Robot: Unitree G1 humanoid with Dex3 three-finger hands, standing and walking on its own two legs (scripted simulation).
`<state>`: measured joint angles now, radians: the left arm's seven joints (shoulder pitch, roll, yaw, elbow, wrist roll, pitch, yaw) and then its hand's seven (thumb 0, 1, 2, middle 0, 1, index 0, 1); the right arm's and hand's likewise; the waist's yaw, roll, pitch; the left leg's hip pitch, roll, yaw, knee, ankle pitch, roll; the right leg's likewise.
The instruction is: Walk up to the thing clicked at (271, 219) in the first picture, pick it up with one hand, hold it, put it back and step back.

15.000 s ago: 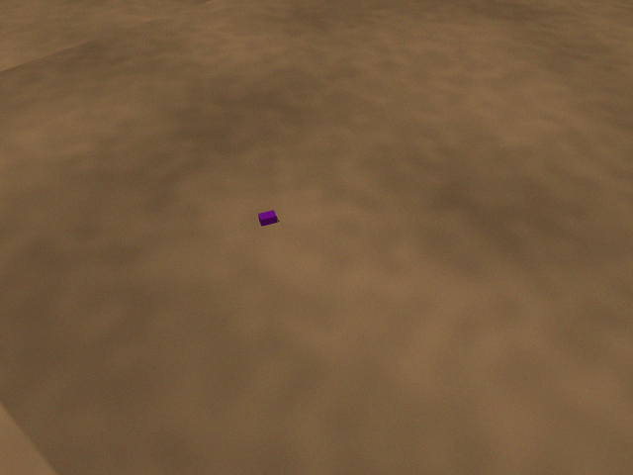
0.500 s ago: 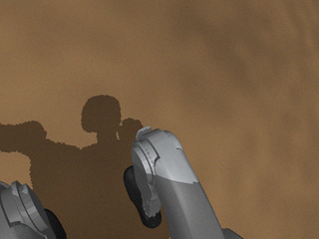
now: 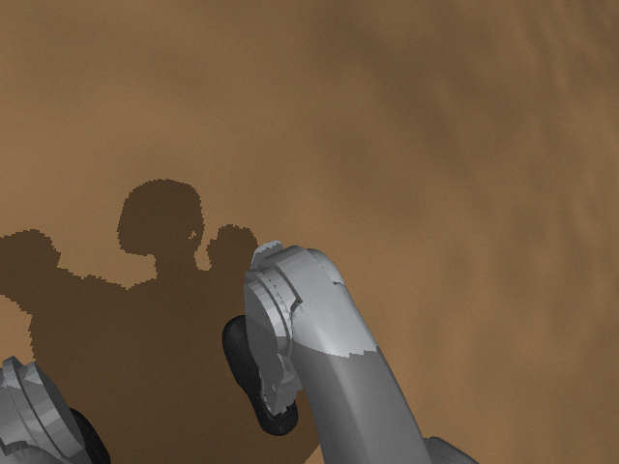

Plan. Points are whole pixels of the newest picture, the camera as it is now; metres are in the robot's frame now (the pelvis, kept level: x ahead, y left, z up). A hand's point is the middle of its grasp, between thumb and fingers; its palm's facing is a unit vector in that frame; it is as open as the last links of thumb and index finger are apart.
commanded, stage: close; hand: left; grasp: from above
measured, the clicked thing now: out of the picture +0.44 +0.34 -0.29
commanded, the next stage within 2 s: settle in 1.12 s
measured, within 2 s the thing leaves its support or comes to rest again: leaves its support in 1.46 s
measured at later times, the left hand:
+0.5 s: hand out of the picture +0.44 +0.33 -0.25, palm faces -0.34 -0.27 -0.90, open 9.1 cm
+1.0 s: hand out of the picture +0.44 +0.33 -0.25, palm faces -0.34 -0.27 -0.90, open 7.2 cm
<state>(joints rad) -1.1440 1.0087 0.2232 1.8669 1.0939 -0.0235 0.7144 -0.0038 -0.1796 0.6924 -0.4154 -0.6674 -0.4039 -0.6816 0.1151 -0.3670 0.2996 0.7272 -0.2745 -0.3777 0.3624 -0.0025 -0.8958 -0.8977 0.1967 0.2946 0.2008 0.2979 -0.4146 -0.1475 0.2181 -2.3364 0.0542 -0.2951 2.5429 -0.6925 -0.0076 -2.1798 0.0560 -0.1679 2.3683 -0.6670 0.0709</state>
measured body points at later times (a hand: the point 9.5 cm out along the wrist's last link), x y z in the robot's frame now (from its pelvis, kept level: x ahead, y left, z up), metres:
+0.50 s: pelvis +0.00 +0.00 +0.01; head +0.28 +0.12 +0.33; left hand +0.45 +0.34 -0.20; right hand +0.02 -0.24 -0.04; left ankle +0.07 +0.13 -0.27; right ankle +0.12 -0.12 -0.27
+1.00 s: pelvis +0.00 +0.00 +0.01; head +0.28 +0.12 +0.33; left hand +0.45 +0.34 -0.19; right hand +0.02 -0.24 -0.04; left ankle +0.07 +0.13 -0.27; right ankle +0.12 -0.12 -0.27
